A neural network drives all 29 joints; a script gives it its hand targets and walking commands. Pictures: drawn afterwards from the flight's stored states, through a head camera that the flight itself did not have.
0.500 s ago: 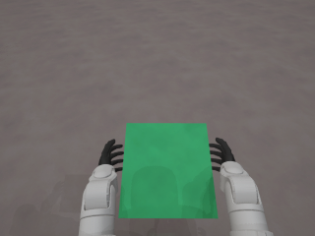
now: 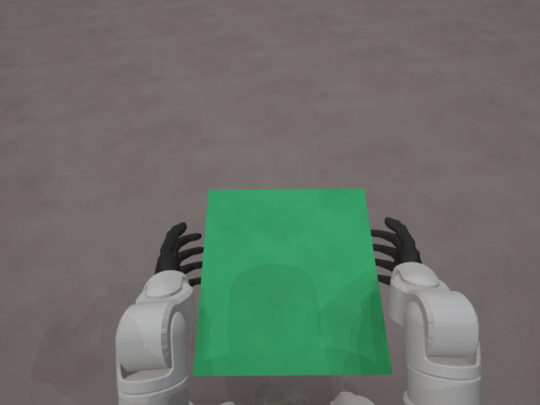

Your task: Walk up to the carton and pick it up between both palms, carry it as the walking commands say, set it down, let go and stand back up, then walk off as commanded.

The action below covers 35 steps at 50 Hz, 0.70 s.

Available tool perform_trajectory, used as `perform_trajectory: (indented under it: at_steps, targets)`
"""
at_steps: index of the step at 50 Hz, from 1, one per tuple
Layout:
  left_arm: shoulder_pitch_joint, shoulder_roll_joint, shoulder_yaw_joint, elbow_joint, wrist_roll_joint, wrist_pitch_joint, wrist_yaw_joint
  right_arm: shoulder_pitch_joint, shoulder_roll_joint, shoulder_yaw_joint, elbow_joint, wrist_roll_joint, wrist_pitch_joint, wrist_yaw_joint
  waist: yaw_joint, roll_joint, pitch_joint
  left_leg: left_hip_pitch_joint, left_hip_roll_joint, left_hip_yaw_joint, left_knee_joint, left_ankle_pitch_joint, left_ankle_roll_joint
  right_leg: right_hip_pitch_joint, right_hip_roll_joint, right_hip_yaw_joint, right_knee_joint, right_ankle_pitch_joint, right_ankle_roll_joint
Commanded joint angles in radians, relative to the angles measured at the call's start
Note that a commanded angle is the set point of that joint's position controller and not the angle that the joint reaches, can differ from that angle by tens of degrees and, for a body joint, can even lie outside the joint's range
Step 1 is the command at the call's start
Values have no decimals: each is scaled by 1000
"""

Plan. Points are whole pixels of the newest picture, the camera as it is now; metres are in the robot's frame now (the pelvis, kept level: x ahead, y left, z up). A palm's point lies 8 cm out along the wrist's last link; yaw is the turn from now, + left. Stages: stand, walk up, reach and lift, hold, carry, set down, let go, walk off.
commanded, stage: carry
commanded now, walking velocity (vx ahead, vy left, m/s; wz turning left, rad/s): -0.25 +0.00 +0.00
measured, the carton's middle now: (286, 286) +0.29 +0.00 +0.01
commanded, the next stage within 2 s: none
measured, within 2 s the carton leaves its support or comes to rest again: neither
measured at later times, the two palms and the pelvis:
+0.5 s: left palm (148, 356) +0.16 +0.16 +0.10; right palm (427, 352) +0.16 -0.14 +0.11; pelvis -0.11 +0.01 +0.00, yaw +0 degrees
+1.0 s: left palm out of the picture +0.02 +0.14 +0.11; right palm out of the picture -0.01 -0.16 +0.11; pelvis -0.26 +0.02 +0.01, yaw -2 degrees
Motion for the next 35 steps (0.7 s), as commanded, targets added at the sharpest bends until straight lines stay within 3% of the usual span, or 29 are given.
perform_trajectory:
  at_steps: [1,3,5,7,8,9,10,11,12,13,14,16,19,20,21,22,23,24,25,26,27,28,30,35]
  targets:
    - [-414,-975,-595,-116,-386,-22,-264,-452,985,605,-140,397,-37,267,-5,-14,-256,67,100,-170,-196,-207,-3,63,-88,137,-165,-180,-33]
    - [-413,-982,-595,-114,-383,-19,-264,-455,990,606,-137,401,-35,271,-4,56,-258,62,146,-221,-271,-260,15,47,-45,81,-91,-209,-18]
    - [-400,-992,-597,-105,-383,-18,-268,-446,989,607,-134,398,-34,274,0,162,-283,15,223,-269,-353,-281,53,100,28,-14,128,-155,-9]
    - [-394,-997,-598,-94,-389,-16,-274,-434,988,614,-132,393,-32,277,6,181,-292,-34,255,-245,-339,-241,84,135,35,7,229,-179,-24]
    - [-394,-1001,-600,-90,-395,-15,-277,-438,992,619,-130,392,-32,276,15,160,-291,-27,235,-213,-294,-206,66,149,22,29,136,-160,-35]
    - [-406,-1006,-602,-92,-403,-15,-280,-440,995,620,-126,391,-32,273,18,119,-286,-12,196,-172,-231,-174,32,175,1,53,-23,-109,-41]
    - [-421,-995,-602,-94,-409,-12,-283,-423,993,613,-118,385,-32,270,9,-1,-271,-43,130,-122,-146,-172,3,193,-63,152,-199,-114,-51]
    - [-411,-976,-591,-74,-400,-11,-285,-425,983,610,-125,377,-29,269,15,-259,-284,-120,1,-28,72,-235,-45,188,-247,414,-343,-89,-115]
    - [-379,-991,-588,-61,-405,-12,-290,-439,980,616,-131,378,-29,267,21,-321,-322,-59,-53,-48,351,-302,-71,126,-323,456,-388,60,-182]
    - [-387,-1006,-591,-83,-412,-17,-293,-450,1000,628,-131,389,-36,269,12,-209,-339,-33,-48,-125,452,-280,-68,132,-278,347,-348,90,-175]
    - [-401,-1013,-592,-103,-408,-24,-293,-461,1010,633,-135,401,-43,273,5,-137,-342,-12,-34,-131,476,-228,-72,130,-234,258,-316,74,-148]
    - [-425,-1016,-585,-110,-396,-37,-292,-487,1025,647,-142,417,-49,275,-4,-127,-332,-19,-19,-98,333,-194,-79,197,-179,195,-279,98,-114]
    - [-380,-978,-567,-93,-376,-39,-279,-475,996,647,-134,422,-42,271,12,-209,-371,16,-42,-64,70,-266,-70,308,-202,235,-269,196,-137]
    - [-357,-964,-559,-78,-365,-38,-274,-450,987,646,-118,420,-38,271,8,-215,-392,64,-51,-50,-53,-229,-65,330,-195,230,-242,239,-130]
    - [-342,-950,-554,-66,-359,-37,-268,-427,981,639,-97,416,-34,272,0,-189,-407,146,-45,-31,-216,-155,-65,313,-168,202,-192,232,-100]
    - [-333,-936,-549,-55,-352,-34,-264,-415,974,630,-75,408,-30,273,4,-128,-388,231,12,-107,-276,-106,-59,222,-130,183,-147,169,-60]
    - [-353,-943,-573,-76,-358,-31,-263,-407,962,614,-68,399,-34,280,-7,162,-342,231,205,-367,-307,9,9,42,-23,72,-14,-6,-6]
    - [-396,-947,-587,-100,-352,-27,-260,-406,971,617,-69,404,-36,288,-8,317,-286,224,360,-472,-317,279,106,-107,50,-20,179,-293,11]
    - [-415,-972,-589,-92,-355,-28,-263,-419,987,620,-87,408,-38,293,-9,262,-289,199,395,-468,-306,486,162,-97,75,44,410,-395,4]
    - [-426,-997,-595,-72,-372,-29,-271,-431,991,619,-97,403,-41,294,-4,158,-288,175,342,-371,-280,491,157,-65,61,87,528,-368,-3]
    - [-436,-1025,-611,-76,-394,-33,-279,-433,1002,614,-105,398,-50,294,-5,136,-282,192,286,-285,-251,508,137,-77,53,91,571,-315,-3]
    - [-456,-1038,-630,-89,-413,-35,-280,-443,1001,603,-116,394,-58,291,-2,161,-277,222,249,-232,-228,552,115,-94,53,86,543,-293,3]
    - [-487,-1038,-655,-117,-432,-36,-276,-444,990,582,-136,388,-64,283,-4,194,-300,320,216,-199,-194,625,94,-86,77,42,404,-315,22]
    - [-394,-1003,-633,-56,-425,-17,-272,-357,949,571,-103,354,-51,262,-14,235,-389,421,240,-266,-168,627,99,80,109,9,-19,-305,19]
